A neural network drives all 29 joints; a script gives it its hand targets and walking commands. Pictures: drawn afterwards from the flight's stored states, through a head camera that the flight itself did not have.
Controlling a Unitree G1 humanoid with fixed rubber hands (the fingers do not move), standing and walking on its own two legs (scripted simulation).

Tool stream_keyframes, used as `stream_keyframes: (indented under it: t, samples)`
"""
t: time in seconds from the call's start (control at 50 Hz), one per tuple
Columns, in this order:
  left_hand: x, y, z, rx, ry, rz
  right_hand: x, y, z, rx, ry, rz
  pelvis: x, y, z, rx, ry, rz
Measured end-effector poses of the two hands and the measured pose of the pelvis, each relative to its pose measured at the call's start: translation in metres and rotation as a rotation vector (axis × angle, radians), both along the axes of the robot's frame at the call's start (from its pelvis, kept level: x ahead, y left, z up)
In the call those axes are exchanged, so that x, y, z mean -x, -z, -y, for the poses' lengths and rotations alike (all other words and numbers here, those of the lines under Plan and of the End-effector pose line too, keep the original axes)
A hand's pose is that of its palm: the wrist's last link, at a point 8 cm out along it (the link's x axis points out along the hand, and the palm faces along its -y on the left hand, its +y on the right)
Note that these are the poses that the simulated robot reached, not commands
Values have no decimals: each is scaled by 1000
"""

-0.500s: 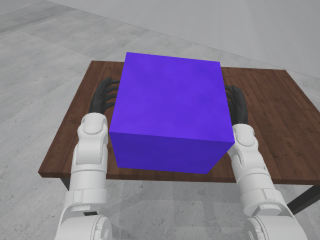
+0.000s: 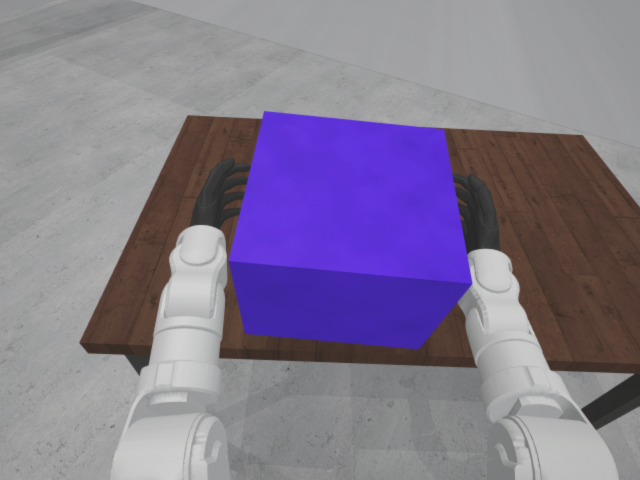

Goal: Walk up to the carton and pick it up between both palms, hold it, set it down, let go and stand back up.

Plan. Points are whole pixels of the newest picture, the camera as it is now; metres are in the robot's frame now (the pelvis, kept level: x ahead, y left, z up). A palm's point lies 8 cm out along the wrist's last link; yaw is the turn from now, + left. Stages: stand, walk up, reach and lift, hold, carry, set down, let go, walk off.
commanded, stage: set down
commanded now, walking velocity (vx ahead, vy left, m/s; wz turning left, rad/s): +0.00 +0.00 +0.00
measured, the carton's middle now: (343, 232) +0.41 -0.01 +0.09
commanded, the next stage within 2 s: none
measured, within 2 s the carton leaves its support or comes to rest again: neither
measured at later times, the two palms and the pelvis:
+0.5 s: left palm (228, 226) +0.41 +0.14 +0.09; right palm (481, 241) +0.39 -0.19 +0.10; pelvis +0.01 +0.00 +0.00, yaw -1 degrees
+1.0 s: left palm (240, 229) +0.42 +0.13 +0.07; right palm (481, 245) +0.40 -0.20 +0.08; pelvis +0.01 +0.00 +0.00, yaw -2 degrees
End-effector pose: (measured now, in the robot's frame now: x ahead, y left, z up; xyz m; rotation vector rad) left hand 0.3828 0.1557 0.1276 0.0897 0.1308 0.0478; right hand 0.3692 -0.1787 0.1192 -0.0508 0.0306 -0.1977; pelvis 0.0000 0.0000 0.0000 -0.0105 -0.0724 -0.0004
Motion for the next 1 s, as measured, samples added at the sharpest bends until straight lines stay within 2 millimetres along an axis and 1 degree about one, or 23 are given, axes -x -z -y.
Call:
stream_keyframes:
  t: [0.28, 0.54, 0.64, 1.0]
  samples:
    - [-15, 18, 14, 15, 19, -40, -8, 9, 14, -2, 16, -33, -1, -1, 3, -4, 18, -44]
    - [-26, 35, 15, 20, 19, -70, -19, 24, 15, -5, 15, -63, -8, -1, 4, -5, 24, -82]
    - [-31, 39, 17, 18, 24, -69, -22, 27, 17, -9, 20, -62, -10, -1, 3, -4, 26, -103]
    - [-42, 56, 26, 21, 36, -105, -29, 41, 26, -6, 31, -97, -10, 0, 3, -7, 41, -168]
